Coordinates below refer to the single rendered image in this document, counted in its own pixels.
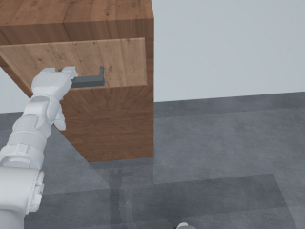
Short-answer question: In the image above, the cabinet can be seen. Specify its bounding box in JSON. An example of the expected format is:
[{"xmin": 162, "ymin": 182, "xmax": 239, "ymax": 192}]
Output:
[{"xmin": 0, "ymin": 0, "xmax": 154, "ymax": 163}]

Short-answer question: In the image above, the handle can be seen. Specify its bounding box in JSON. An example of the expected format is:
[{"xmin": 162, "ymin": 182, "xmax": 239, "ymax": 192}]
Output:
[{"xmin": 58, "ymin": 66, "xmax": 105, "ymax": 89}]

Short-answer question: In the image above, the robot left hand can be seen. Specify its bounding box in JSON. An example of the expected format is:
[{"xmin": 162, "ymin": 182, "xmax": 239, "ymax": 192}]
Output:
[{"xmin": 31, "ymin": 66, "xmax": 78, "ymax": 131}]

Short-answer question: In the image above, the drawer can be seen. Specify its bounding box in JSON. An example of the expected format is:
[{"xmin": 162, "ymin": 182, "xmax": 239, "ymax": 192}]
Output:
[{"xmin": 0, "ymin": 37, "xmax": 147, "ymax": 93}]

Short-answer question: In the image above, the robot left upper arm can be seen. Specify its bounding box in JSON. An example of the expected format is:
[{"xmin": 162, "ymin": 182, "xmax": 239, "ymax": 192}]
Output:
[{"xmin": 0, "ymin": 166, "xmax": 45, "ymax": 229}]

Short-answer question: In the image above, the left robot forearm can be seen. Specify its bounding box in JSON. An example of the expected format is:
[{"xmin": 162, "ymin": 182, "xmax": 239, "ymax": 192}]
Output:
[{"xmin": 0, "ymin": 93, "xmax": 60, "ymax": 171}]

